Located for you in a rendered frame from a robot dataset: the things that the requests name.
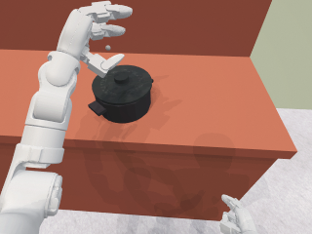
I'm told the pot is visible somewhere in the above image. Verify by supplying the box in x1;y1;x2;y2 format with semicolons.
88;79;154;124

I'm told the robot left hand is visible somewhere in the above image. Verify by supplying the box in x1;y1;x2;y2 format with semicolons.
57;0;133;78

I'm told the table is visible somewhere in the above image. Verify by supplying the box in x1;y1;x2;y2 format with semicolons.
0;0;298;221

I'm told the left robot upper arm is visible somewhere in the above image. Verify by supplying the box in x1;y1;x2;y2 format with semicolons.
0;170;62;234

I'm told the left robot forearm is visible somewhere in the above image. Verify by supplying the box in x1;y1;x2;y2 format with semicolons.
0;51;81;213

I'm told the knob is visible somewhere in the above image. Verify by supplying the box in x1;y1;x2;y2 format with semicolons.
113;71;129;85

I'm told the robot right hand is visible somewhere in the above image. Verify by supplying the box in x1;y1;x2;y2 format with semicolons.
219;194;258;234

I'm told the lid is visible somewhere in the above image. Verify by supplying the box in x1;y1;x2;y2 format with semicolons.
92;64;152;105

